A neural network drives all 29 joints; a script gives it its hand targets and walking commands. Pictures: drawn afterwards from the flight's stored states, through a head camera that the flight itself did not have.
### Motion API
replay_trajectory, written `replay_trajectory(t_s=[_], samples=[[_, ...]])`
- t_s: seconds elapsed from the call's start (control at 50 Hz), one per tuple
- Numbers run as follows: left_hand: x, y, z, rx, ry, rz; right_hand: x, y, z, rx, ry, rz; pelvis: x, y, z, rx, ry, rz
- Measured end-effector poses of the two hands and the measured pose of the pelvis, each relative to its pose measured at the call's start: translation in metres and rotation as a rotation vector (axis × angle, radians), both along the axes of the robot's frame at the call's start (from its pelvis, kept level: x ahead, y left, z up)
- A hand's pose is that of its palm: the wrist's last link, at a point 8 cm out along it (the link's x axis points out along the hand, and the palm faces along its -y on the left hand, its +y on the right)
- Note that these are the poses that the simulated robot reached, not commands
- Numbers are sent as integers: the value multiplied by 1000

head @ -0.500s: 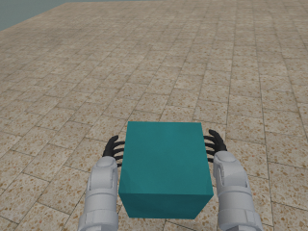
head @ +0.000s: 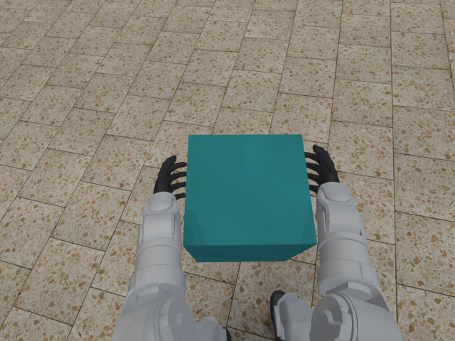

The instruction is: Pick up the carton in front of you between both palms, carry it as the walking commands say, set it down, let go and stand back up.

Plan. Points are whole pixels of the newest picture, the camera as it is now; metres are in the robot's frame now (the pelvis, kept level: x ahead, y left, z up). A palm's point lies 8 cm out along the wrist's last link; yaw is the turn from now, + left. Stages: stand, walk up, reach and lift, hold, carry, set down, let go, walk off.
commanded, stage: set down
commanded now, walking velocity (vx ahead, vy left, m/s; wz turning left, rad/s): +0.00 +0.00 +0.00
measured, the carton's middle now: (243, 206) +0.37 -0.01 -0.10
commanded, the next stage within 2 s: none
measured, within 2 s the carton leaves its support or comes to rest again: neither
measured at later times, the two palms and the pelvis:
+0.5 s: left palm (191, 208) +0.42 +0.12 -0.20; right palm (310, 211) +0.38 -0.17 -0.21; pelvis -0.02 +0.02 -0.13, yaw +2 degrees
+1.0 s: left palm (203, 214) +0.46 +0.12 -0.36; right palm (301, 226) +0.39 -0.18 -0.37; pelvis -0.05 +0.01 -0.26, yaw +4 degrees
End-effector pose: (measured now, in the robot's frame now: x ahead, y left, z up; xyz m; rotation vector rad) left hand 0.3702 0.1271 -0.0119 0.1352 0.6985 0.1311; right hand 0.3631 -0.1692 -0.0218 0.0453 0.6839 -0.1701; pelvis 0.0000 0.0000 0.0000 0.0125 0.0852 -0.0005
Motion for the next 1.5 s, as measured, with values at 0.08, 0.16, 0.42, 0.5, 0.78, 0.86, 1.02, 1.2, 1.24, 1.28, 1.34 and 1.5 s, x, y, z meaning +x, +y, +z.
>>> replay_trajectory(t_s=[0.08,0.16,0.42,0.5,0.78,0.86,1.02,1.2,1.24,1.28,1.34,1.5], samples=[[2,0,-51,-11,-2,-13,-4,0,-51,-16,-2,-12,-8,8,-15,8,136,-3],[4,1,-102,-42,-12,-4,-5,1,-100,-16,-11,-26,-14,15,-38,14,270,3],[43,-2,-165,-100,-59,-7,21,-1,-163,11,-57,-88,-17,26,-110,6,529,21],[48,-7,-190,-92,-20,-29,20,-5,-188,13,-19,-108,-18,24,-127,12,587,23],[72,-11,-283,-78,-32,-81,34,-9,-280,11,-31,-136,-38,11,-208,30,718,36],[76,-9,-308,-67,-15,-101,31,-6,-308,18,-13,-151,-43,10,-230,26,726,40],[88,-12,-352,-65,-3,-137,31,-6,-354,6,0,-180,-55,13,-267,1,729,59],[98,0,-409,-50,25,-156,42,5,-406,-17,30,-168,-64,18,-303,-17,737,76],[101,0,-423,-49,33,-168,43,6,-419,-24,39,-174,-65,20,-310,-25,742,81],[103,-2,-438,-49,46,-181,47,3,-427,-38,57,-178,-65,22,-317,-33,749,84],[107,-11,-456,-63,47,-204,57,-6,-428,-80,43,-168,-65,25,-325,-47,758,84],[105,-33,-505,-75,102,-287,57,-31,-453,-82,80,-189,-62,32,-341,-66,787,67]])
